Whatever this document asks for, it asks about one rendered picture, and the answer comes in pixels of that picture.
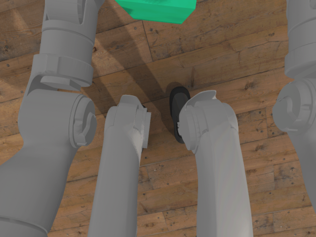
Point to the right robot forearm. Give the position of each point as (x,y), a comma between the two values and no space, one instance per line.
(300,62)

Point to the left robot forearm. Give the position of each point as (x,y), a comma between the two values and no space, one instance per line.
(67,41)

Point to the right robot thigh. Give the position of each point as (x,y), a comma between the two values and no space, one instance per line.
(223,206)

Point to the right robot upper arm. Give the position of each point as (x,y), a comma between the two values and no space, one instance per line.
(295,113)

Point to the carton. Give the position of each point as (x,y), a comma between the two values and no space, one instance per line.
(167,11)

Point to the right robot shin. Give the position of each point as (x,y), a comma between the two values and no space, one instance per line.
(207,95)

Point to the left robot upper arm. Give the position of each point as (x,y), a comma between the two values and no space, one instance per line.
(53,125)

